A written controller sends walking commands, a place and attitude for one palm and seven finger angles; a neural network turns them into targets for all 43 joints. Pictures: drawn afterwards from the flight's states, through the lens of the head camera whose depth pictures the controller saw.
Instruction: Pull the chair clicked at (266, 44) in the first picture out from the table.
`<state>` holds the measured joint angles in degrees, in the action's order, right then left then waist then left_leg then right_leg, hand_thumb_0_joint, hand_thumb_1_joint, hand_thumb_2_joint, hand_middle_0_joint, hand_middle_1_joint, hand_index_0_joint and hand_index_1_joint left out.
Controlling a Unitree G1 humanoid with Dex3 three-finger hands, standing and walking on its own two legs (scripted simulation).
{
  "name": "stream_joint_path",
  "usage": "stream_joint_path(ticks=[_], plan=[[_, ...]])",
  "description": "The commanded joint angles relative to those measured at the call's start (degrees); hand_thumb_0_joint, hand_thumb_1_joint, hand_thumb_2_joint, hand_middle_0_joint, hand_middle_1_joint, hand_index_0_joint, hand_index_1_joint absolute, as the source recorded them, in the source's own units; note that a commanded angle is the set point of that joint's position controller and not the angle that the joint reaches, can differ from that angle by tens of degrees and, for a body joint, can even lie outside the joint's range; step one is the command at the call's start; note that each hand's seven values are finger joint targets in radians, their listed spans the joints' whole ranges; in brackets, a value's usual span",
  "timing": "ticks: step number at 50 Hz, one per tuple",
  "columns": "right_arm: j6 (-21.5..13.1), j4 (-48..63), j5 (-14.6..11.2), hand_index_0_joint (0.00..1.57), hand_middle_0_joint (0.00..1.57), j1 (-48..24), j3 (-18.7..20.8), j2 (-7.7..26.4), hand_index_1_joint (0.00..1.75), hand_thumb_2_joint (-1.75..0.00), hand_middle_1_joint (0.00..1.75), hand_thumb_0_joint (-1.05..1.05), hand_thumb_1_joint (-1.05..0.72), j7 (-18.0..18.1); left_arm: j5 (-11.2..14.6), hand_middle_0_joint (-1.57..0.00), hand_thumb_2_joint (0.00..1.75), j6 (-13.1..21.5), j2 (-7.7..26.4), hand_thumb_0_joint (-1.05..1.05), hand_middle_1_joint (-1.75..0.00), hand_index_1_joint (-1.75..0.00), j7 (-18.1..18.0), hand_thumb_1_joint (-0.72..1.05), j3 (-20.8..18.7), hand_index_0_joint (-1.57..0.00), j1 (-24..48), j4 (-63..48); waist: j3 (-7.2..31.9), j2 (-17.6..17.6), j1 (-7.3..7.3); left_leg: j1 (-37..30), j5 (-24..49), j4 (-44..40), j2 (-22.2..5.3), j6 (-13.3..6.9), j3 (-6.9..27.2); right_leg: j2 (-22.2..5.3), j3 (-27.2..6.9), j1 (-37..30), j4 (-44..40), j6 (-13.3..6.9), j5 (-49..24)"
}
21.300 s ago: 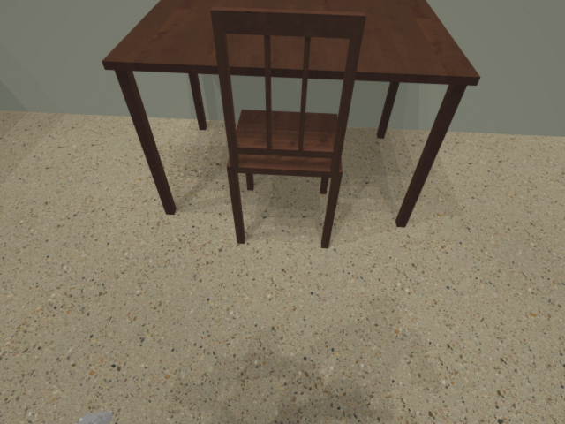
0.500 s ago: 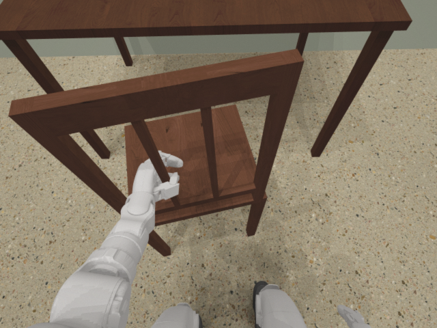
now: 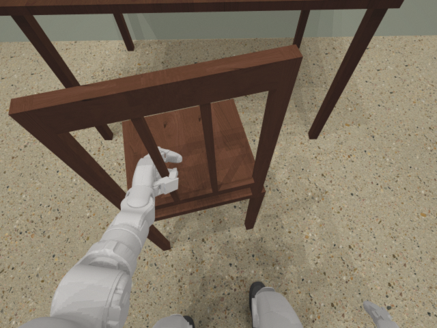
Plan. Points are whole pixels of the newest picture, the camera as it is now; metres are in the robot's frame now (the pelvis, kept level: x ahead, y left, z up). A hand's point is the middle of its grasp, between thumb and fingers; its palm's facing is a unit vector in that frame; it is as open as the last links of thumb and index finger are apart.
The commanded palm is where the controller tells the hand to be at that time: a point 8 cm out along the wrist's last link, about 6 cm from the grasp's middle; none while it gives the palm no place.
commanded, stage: step backward, pulling the chair out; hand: left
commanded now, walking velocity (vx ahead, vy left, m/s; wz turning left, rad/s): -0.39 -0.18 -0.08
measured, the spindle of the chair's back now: (161, 167) +0.42 +0.10 -0.04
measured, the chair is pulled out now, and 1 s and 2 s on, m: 0.39 0.62 0.63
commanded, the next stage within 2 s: stop walking, hand still on the chair in 0.48 s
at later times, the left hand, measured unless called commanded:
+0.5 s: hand (163, 238) +0.28 +0.10 -0.06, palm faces -0.11 -0.98 -0.17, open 5.0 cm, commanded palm +0.28 +0.15 -0.05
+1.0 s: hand (157, 302) +0.17 +0.10 -0.06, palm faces -0.07 -0.98 -0.17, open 5.0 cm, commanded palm +0.15 +0.16 -0.04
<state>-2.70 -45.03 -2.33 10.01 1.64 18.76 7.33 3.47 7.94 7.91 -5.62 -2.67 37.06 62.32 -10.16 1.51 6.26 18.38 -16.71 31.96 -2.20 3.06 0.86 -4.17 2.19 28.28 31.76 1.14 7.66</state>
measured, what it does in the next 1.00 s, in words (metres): walks backwards: right foot, then left foot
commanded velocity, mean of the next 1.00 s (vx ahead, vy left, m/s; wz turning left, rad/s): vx -0.13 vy -0.03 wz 0.00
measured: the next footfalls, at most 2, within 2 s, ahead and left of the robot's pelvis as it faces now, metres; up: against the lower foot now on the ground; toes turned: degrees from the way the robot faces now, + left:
right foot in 0.18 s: +0.04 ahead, -0.11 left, +0.00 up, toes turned -5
left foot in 0.44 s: -0.07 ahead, +0.15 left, +0.00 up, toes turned -4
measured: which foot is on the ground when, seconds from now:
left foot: down 0.00-0.24, up 0.26-0.42, down 0.44-1.00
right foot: down 0.00-0.06, up 0.08-0.16, down 0.18-0.46, up 0.48-0.60, down 0.62-1.00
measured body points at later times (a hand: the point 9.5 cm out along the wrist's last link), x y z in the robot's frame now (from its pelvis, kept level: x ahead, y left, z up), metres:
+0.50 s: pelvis -0.11 +0.02 +0.00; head -0.02 +0.00 +0.44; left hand +0.28 +0.15 -0.04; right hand -0.06 -0.26 -0.14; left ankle -0.09 +0.16 -0.73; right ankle -0.01 -0.11 -0.72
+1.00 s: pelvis -0.13 +0.01 +0.01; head -0.11 -0.01 +0.46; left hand +0.17 +0.16 -0.04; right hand -0.05 -0.26 -0.12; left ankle -0.11 +0.15 -0.73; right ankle -0.10 -0.10 -0.73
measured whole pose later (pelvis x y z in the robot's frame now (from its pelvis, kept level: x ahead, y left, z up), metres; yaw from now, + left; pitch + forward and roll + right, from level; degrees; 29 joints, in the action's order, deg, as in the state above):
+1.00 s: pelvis -0.13 +0.01 +0.01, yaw -4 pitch -2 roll +0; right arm -0.5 -42.1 -0.9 13.2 0.7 14.8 6.2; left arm 2.1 8.7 5.5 -5.3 0.9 14.2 51.5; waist -5.4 2.1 2.5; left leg 13.7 -14.6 30.2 -1.4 1.5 0.7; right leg -0.5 1.5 16.3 30.8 -0.8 12.6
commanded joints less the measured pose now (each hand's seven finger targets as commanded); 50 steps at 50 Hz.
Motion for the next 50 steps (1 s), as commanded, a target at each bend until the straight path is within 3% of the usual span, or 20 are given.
stream_joint_path(ticks=[1,2,4,8,10,12,14,17,20,22,24,26,28,31,33,35,37,41,44,50], plan=[[-0.3,6.5,0.0,0.2,0.2,6.3,2.6,5.4,0.3,-0.9,0.3,0.0,-0.9,0.8,-0.6,-0.5,0.9,4.2,8.4,0.0,-1.45,-1.45,0.7,0.9,2.2,-0.5,17.4,-13.9,31.8,3.0,-3.56,-12.5,27.7,-7.2,-10.3,-4.2,2.0,-1.4,-1.7,-15.9,3.0,0.6,-14.0],[-0.1,7.7,1.1,0.2,0.2,4.5,2.1,4.2,0.3,-0.9,0.3,0.0,-0.9,0.5,-1.1,-0.5,0.9,5.0,6.9,0.0,-1.45,-1.45,1.0,0.9,3.4,-0.5,20.4,-16.2,31.2,11.5,-3.52,-10.4,32.2,-6.9,-12.1,-5.4,4.6,-0.4,-0.7,-14.8,8.6,0.3,-7.6],[0.1,7.8,1.7,0.2,0.2,4.3,2.1,3.5,0.3,-0.9,0.3,0.0,-0.9,-0.7,-1.7,-0.5,0.9,5.7,7.2,0.0,-1.45,-1.45,0.9,0.9,2.0,-0.5,19.7,-14.6,27.7,13.9,-4.24,-9.8,37.4,-6.4,-15.3,-7.8,6.8,1.6,-1.0,-9.6,13.3,-0.6,13.9],[-1.1,5.1,1.7,0.2,0.2,7.4,2.5,3.2,0.3,-0.9,0.3,0.0,-0.9,-2.5,-2.8,-0.5,0.9,8.5,7.7,0.0,-1.45,-1.45,0.8,0.9,1.2,-0.5,20.2,-11.9,28.5,9.5,-3.12,-20.8,52.9,3.8,-13.8,-6.4,5.3,1.8,-2.4,-10.2,-1.1,-1.5,0.4],[-1.4,4.0,1.1,0.2,0.2,7.7,2.6,3.6,0.3,-0.9,0.3,0.0,-0.9,-2.1,-3.1,-0.5,0.9,9.2,10.8,0.0,-1.45,-1.45,0.6,0.9,-0.3,-0.5,19.9,-10.4,28.9,2.5,-2.85,-11.9,39.5,6.6,-10.7,-3.2,2.5,-0.7,-4.3,-18.3,-4.9,-2.0,-19.7],[-2.1,4.0,0.1,0.2,0.2,6.8,3.2,3.5,0.3,-0.9,0.3,0.0,-0.9,-1.0,-2.5,-0.5,0.9,9.3,14.2,0.0,-1.45,-1.45,0.1,0.9,-2.1,-0.5,18.2,-8.4,31.2,-10.8,-3.07,0.2,-1.8,14.3,-2.5,0.4,-0.7,-11.7,-14.5,-24.8,-6.3,-6.6,-36.6],[-3.3,3.5,0.2,0.2,0.2,4.0,2.1,2.6,0.3,-0.9,0.3,0.0,-0.9,-0.9,-2.9,-0.5,0.9,8.2,14.1,0.0,-1.45,-1.45,0.0,0.9,-2.2,-0.5,16.0,-6.2,29.8,-8.8,-5.46,6.3,-14.9,21.2,-0.9,0.1,4.3,-16.9,-16.7,-22.0,-7.6,-9.8,-27.4],[-3.4,2.3,0.5,0.2,0.2,5.3,0.6,2.4,0.3,-0.9,0.3,0.0,-0.9,-0.5,-2.3,-0.5,0.9,6.9,13.5,0.0,-1.45,-1.45,-0.1,0.9,-2.5,-0.5,14.9,-6.6,32.6,-8.6,-4.93,2.3,-9.8,10.3,-0.2,0.1,2.1,-13.2,-11.5,-23.6,-5.8,-7.3,-27.1],[-3.5,1.8,0.0,0.2,0.2,7.3,0.8,3.6,0.3,-0.9,0.3,0.0,-0.9,0.6,-1.0,-0.5,0.9,6.2,12.7,0.0,-1.45,-1.45,-0.1,0.9,-1.2,-0.5,14.2,-5.4,30.9,-10.5,-3.87,-7.9,1.7,-5.1,-1.8,-1.1,-1.7,-9.0,-8.1,-16.9,-5.6,-3.4,-10.8],[-3.4,3.4,0.2,0.2,0.2,7.7,1.9,5.5,0.3,-0.9,0.3,0.0,-0.9,0.6,-1.1,-0.5,0.9,7.0,10.3,0.0,-1.45,-1.45,0.6,0.9,0.0,-0.5,15.5,-6.0,28.1,-0.2,-4.42,-9.5,13.9,-9.4,-9.1,-4.9,4.2,-0.9,-3.6,-10.5,-0.5,0.7,0.7],[-2.9,5.9,1.5,0.2,0.2,3.9,1.0,3.2,0.3,-0.9,0.3,0.0,-0.9,-0.3,-1.2,-0.5,0.9,7.3,8.3,0.0,-1.45,-1.45,1.3,0.9,1.3,-0.5,20.3,-10.2,25.8,15.2,-4.95,-3.7,17.0,-11.3,-17.4,-10.2,13.8,2.0,-2.0,-9.5,14.5,0.3,14.9],[-2.2,5.4,1.4,0.2,0.2,6.8,1.8,3.5,0.3,-0.9,0.3,0.0,-0.9,-0.9,-1.1,-0.5,0.9,7.1,9.2,0.0,-1.45,-1.45,1.2,0.9,-0.3,-0.5,18.9,-10.7,25.9,9.8,-4.62,-11.6,33.9,-5.8,-17.9,-12.1,13.5,3.2,-3.4,-6.3,15.1,0.0,17.4],[-2.5,5.1,1.2,0.2,0.2,8.1,2.1,4.0,0.3,-0.9,0.3,0.0,-0.9,-1.9,-1.4,-0.5,0.9,7.0,7.9,0.0,-1.45,-1.45,1.5,0.9,0.9,-0.5,19.0,-9.7,25.6,8.3,-3.93,-19.6,44.1,-1.0,-16.0,-9.6,10.7,3.4,-2.8,-5.7,4.1,-0.4,13.2],[-2.0,9.4,1.0,0.2,0.2,6.1,1.6,3.3,0.3,-0.9,0.3,0.0,-0.9,-2.7,-2.0,-0.5,0.9,7.1,9.2,0.0,-1.45,-1.45,2.1,0.9,0.9,-0.5,11.2,-20.2,25.3,13.3,-4.52,-12.5,32.4,0.2,-13.2,-7.7,8.2,2.5,-3.2,-16.9,-5.6,-0.9,3.1],[-1.5,11.6,0.0,0.2,0.2,4.9,1.5,2.5,0.3,-0.9,0.3,0.0,-0.9,-2.1,-1.7,-0.5,0.9,5.0,11.5,0.0,-1.45,-1.45,1.3,0.9,-1.1,-0.5,7.4,-21.5,27.0,1.6,-5.04,-3.9,9.3,0.2,-7.9,-4.0,2.3,-0.5,-6.9,-23.8,-7.1,-1.8,3.3],[-1.0,11.0,-0.4,0.2,0.2,5.5,1.6,2.1,0.3,-0.9,0.3,0.0,-0.9,-1.4,-1.1,-0.5,0.9,3.3,13.9,0.0,-1.45,-1.45,0.3,0.9,-1.9,-0.5,4.4,-20.5,26.3,-9.2,-4.76,-1.6,-7.8,5.7,-1.0,-1.8,-1.1,-9.6,-17.0,-20.6,-13.6,-6.6,11.9],[-1.1,10.3,0.5,0.2,0.2,4.2,0.5,1.3,0.3,-0.9,0.3,0.0,-0.9,-1.4,-1.7,-0.5,0.9,3.0,12.8,0.0,-1.45,-1.45,-0.2,0.9,-2.0,-0.5,3.2,-22.4,25.6,-4.6,-4.97,-3.0,-7.4,6.4,-0.1,-2.4,0.3,-10.5,-15.8,-19.3,-13.3,-7.3,13.5],[-1.3,9.6,1.2,0.2,0.2,2.6,0.1,1.1,0.3,-0.9,0.3,0.0,-0.9,-0.8,-1.4,-0.5,0.9,3.2,10.9,0.0,-1.45,-1.45,-0.4,0.9,-1.1,-0.5,0.6,-23.4,23.6,-3.8,-4.84,-8.4,-1.3,-3.5,-1.0,-4.1,1.3,-5.7,-10.2,-16.8,-10.8,-3.2,16.0],[-0.5,9.9,1.2,0.2,0.2,1.9,0.1,0.5,0.3,-0.9,0.3,0.0,-0.9,-0.8,-1.9,-0.5,0.9,3.7,8.5,0.0,-1.45,-1.45,0.0,0.9,0.8,-0.5,-1.8,-21.9,19.2,-5.7,-5.02,-7.0,-4.2,-2.9,-0.6,-4.3,1.1,-5.5,-11.6,-13.5,-14.1,-2.9,25.1],[-0.4,10.1,1.6,0.2,0.2,0.2,0.1,0.2,0.3,-0.9,0.3,0.0,-0.9,-0.4,-2.3,-0.5,0.9,4.4,6.1,0.0,-1.45,-1.45,0.4,0.9,3.0,-0.5,-7.4,-23.5,16.0,-2.6,-5.15,-9.5,3.9,-7.3,-2.6,-4.8,2.8,-3.5,-9.2,-13.0,-12.2,-2.8,14.1]])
